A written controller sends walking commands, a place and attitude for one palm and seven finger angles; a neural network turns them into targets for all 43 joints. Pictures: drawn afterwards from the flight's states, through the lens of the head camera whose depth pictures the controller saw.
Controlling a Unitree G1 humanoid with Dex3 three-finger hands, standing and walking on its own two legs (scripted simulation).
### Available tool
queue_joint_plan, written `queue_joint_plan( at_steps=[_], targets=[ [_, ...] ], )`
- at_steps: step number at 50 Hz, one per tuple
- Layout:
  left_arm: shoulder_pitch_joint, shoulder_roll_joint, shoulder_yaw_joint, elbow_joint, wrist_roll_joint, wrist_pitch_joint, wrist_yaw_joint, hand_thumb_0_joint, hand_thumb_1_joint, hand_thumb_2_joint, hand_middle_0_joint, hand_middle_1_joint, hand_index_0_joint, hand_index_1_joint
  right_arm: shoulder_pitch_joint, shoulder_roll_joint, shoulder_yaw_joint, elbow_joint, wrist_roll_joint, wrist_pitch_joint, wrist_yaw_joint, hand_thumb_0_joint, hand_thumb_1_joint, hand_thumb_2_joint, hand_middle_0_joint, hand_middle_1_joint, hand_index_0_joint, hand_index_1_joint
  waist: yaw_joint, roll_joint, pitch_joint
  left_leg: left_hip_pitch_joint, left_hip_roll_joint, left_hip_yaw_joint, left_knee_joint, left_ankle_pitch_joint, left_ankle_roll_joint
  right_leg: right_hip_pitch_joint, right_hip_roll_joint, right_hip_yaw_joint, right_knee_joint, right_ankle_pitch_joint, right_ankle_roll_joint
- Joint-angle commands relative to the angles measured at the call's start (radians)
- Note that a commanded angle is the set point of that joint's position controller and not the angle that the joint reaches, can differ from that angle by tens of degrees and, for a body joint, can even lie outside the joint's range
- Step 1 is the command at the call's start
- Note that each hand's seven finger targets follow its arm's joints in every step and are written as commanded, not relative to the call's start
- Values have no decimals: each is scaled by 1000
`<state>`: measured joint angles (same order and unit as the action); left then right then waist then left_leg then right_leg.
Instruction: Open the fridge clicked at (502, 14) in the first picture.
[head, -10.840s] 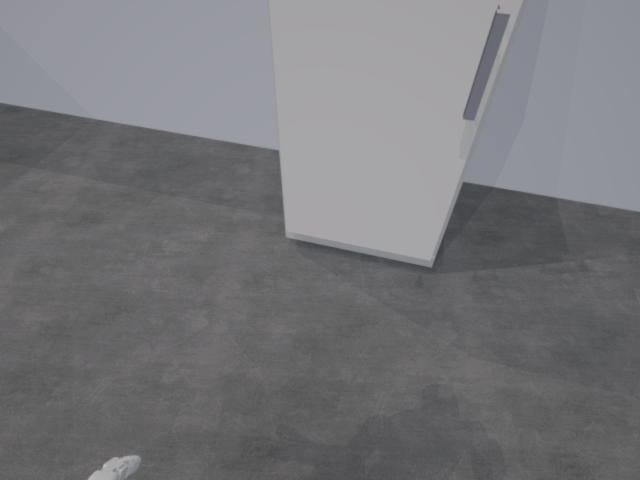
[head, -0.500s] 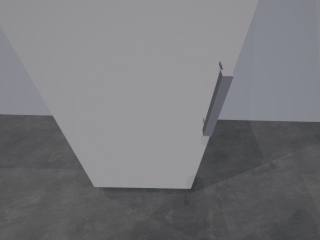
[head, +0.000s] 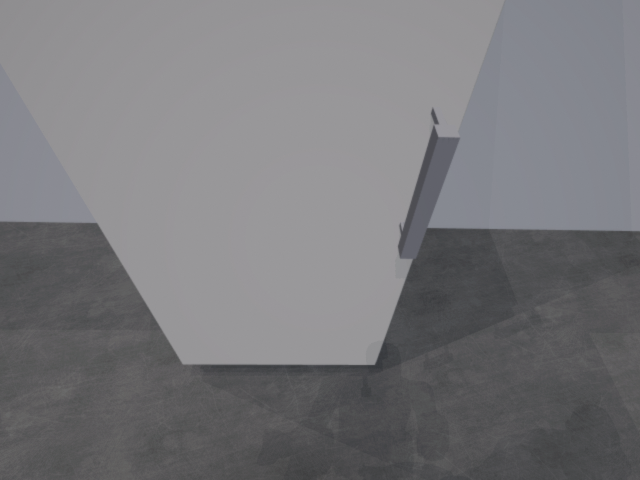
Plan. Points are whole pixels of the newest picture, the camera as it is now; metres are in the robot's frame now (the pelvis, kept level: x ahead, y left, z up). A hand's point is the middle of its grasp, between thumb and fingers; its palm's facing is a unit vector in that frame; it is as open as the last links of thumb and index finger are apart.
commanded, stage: raise the hand to about handle height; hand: right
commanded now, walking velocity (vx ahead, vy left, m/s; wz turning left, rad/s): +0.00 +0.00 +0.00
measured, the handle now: (420, 190) +0.51 -0.13 +0.08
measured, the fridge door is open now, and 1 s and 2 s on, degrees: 0 0 0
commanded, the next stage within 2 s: none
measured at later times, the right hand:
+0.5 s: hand (538, 479) +0.14 -0.23 +0.00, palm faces +0.09 +0.99 -0.06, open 9.6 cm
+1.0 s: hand (565, 415) +0.20 -0.26 +0.03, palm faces -0.05 +1.00 -0.08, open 12.5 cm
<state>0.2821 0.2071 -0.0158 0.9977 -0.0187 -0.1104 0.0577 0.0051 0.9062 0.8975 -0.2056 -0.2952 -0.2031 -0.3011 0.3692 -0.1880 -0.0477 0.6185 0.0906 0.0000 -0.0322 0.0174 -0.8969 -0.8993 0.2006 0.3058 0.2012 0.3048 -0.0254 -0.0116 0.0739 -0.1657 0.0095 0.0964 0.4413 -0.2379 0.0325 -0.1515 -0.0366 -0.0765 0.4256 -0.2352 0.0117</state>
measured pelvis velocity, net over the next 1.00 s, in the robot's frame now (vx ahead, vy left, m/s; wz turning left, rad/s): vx -0.02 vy -0.04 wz -0.03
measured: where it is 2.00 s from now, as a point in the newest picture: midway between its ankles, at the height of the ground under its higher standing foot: outside the picture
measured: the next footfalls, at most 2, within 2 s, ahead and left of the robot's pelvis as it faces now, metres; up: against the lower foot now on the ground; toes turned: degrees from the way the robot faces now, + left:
none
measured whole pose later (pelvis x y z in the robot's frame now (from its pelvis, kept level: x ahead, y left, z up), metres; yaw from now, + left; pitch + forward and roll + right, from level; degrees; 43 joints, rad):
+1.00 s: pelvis -0.02 -0.04 -0.04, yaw -2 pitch +6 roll +2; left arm 0.27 0.28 -0.02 0.60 -0.05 -0.28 0.09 0.01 0.90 0.90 -0.21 -0.30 -0.21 -0.30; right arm 0.28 -0.34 -0.28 0.03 0.32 -0.24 0.41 0.00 0.16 -0.45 0.27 0.98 0.27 0.98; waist 0.00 -0.02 -0.06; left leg -0.53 0.05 0.12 0.81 -0.38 -0.01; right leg -0.57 -0.03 -0.04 0.88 -0.41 -0.04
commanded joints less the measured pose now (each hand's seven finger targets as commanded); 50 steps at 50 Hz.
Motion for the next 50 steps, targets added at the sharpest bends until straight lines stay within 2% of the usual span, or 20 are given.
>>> queue_joint_plan(
  at_steps=[1, 3, 6, 7, 8, 10, 11, 14, 17, 19, 22, 24, 27, 28, 31, 33, 37, 42, 48, 50],
  targets=[
    [-109, 165, 46, -283, -40, -178, 30, 0, 900, 900, -200, -300, -200, -300, -141, -55, -46, -612, 119, -161, -37, 0, -783, -850, 208, 375, 208, 375, 59, -20, -148, -83, 17, -14, 3, 111, -19, -5, 16, 73, 7, 149, -33],
    [-105, 178, 83, -331, -20, -194, 30, 0, 900, 900, -200, -300, -200, -300, -109, -102, -124, -491, 112, -275, 24, 0, -737, -830, 212, 405, 212, 405, 66, 188, -45, -219, 15, -17, 3, -72, -34, -147, 34, 68, 81, 23, -31],
    [-150, 165, 99, -405, -1, -204, -9, 0, 900, 900, -200, -300, -200, -300, 238, 21, -116, -283, 168, -455, 185, 0, -667, -800, 217, 450, 217, 450, -23, 365, -20, -337, 11, -44, 130, -185, -34, -399, 50, 62, 209, -75, -11],
    [-163, 165, 107, -437, 0, -206, -24, 0, 900, 900, -200, -300, -200, -300, 290, 15, -123, -300, 185, -518, 250, 0, -643, -790, 218, 465, 218, 465, -39, 345, -58, -325, 15, -59, 173, -152, -30, -434, 57, 51, 251, -72, -6],
    [-163, 173, 117, -469, -6, -203, -48, 0, 900, 900, -200, -300, -200, -300, 345, -22, -165, -268, 193, -561, 321, 0, -620, -780, 220, 480, 220, 480, -61, 223, -91, -299, 22, -74, 220, -79, -11, -428, 65, 41, 286, -33, 2],
    [-186, 185, 119, -526, -12, -205, -65, 0, 900, 900, -200, -300, -200, -300, 253, -100, -191, -315, 198, -631, 444, 0, -573, -760, 223, 510, 223, 510, -33, 124, -175, -312, 40, -99, 286, -5, -2, -468, 72, 31, 370, -22, 3],
    [-188, 185, 117, -552, -15, -202, -64, 0, 900, 900, -200, -300, -200, -300, 221, -133, -224, -361, 202, -632, 471, 0, -550, -750, 225, 525, 225, 525, -46, 95, -217, -324, 43, -113, 308, -19, -5, -500, 75, 24, 392, -30, -6],
    [-188, 177, 109, -625, -13, -191, -45, 0, 900, 900, -200, -300, -200, -300, 50, -192, -281, -613, 254, -614, 457, 0, -480, -720, 230, 570, 230, 570, -42, -13, -319, -364, 36, -137, 332, -168, -13, -508, 71, 25, 424, -82, -21],
    [-140, 150, 97, -619, -3, -199, -26, 0, 900, 900, -200, -300, -200, -300, -97, -191, -277, -892, 258, -668, 369, 0, -410, -690, 235, 615, 235, 615, -4, -134, -393, -416, 10, -108, 379, -137, -7, -425, 46, 60, 447, -60, -32],
    [-105, 155, 89, -592, 6, -203, -11, 0, 900, 900, -200, -300, -200, -300, -176, -180, -215, -991, 231, -690, 333, 0, -363, -670, 238, 645, 238, 645, 44, -123, -389, -482, -5, -90, 407, -128, -3, -413, 32, 92, 464, -72, -39],
    [-98, 170, 72, -563, -4, -218, 2, 0, 900, 900, -200, -300, -200, -300, -185, -134, -97, -951, 188, -665, 348, 0, -293, -640, 243, 690, 243, 690, 101, -131, -302, -562, -9, -68, 399, -183, -7, -440, 21, 120, 466, -149, -44],
    [-91, 185, 65, -557, -20, -215, 13, 0, 900, 900, -200, -300, -200, -300, -178, -146, -75, -830, 182, -578, 396, 0, -247, -620, 247, 720, 247, 720, 117, -63, -239, -558, -15, -70, 367, -238, -14, -486, 19, 134, 444, -222, -44],
    [-103, 188, 64, -590, -37, -200, 23, 0, 900, 900, -200, -300, -200, -300, -70, -211, -156, -729, 177, -402, 442, 0, -177, -590, 252, 765, 252, 765, 59, -4, -294, -464, -5, -71, 317, -265, -19, -496, 28, 128, 388, -227, -42],
    [-118, 185, 65, -597, -42, -193, 24, 0, 900, 900, -200, -300, -200, -300, -25, -246, -220, -687, 191, -343, 447, 0, -153, -580, 253, 780, 253, 780, 18, -29, -313, -415, -8, -60, 318, -229, -11, -476, 30, 126, 368, -188, -36],
    [-152, 156, 52, -638, -37, -175, 26, 0, 900, 900, -200, -300, -200, -300, -6, -261, -319, -800, 255, -252, 405, 0, -83, -550, 258, 825, 258, 825, -31, -4, -393, -310, -2, -24, 316, -139, -20, -420, 31, 117, 325, -94, -29],
    [-162, 139, 43, -632, -27, -174, 28, 0, 900, 900, -200, -300, -200, -300, -11, -264, -374, -841, 291, -260, 351, 0, -37, -530, 262, 855, 262, 855, -47, 23, -366, -280, -13, -7, 318, -95, -14, -413, 28, 125, 310, -44, -22],
    [-113, 144, 43, -598, -19, -193, 16, 0, 900, 900, -200, -300, -200, -300, -58, -229, -330, -886, 261, -356, 292, 0, 57, -490, 268, 915, 268, 915, -5, -38, -305, -353, -19, -1, 313, -87, -14, -376, 19, 118, 300, -29, -17],
    [-69, 186, 44, -570, -30, -221, 18, 0, 900, 900, -200, -300, -200, -300, -152, -232, -239, -779, 223, -360, 389, 0, 173, -440, 277, 990, 277, 990, 56, -39, -255, -395, -15, -19, 275, -144, -18, -375, 17, 126, 291, -119, -25],
    [-81, 198, 40, -573, -33, -247, 41, 0, 900, 900, -200, -300, -200, -300, -240, -413, -413, -858, 272, -320, 437, 0, 313, -380, 287, 1080, 287, 1080, -6, -97, -377, -252, -16, -16, 262, -14, -3, -259, 19, 138, 257, 38, -25],
    [-85, 185, 35, -571, -34, -245, 40, 0, 900, 900, -200, -300, -200, -300, -229, -391, -430, -857, 293, -319, 418, 0, 360, -360, 290, 1110, 290, 1110, -9, -104, -362, -233, -17, -5, 255, 40, -4, -235, 18, 133, 243, 94, -18]
  ],
)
